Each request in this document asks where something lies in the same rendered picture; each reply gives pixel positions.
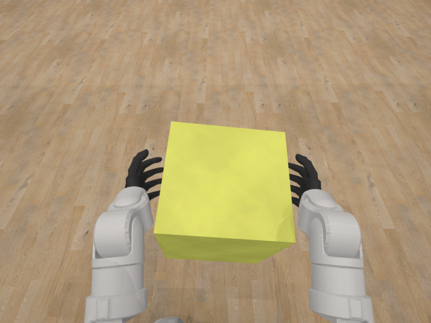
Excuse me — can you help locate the robot right forearm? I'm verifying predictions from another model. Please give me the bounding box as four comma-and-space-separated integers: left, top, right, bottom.
298, 189, 374, 323

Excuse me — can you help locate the robot left hand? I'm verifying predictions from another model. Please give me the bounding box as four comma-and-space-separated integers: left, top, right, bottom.
125, 149, 164, 201

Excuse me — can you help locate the robot left forearm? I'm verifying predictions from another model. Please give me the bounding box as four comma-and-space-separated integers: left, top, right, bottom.
84, 186, 154, 323

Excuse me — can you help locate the carton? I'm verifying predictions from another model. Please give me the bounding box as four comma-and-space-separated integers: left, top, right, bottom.
154, 121, 296, 264

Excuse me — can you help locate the robot right hand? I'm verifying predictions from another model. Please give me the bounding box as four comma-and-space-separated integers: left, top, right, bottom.
288, 154, 321, 207

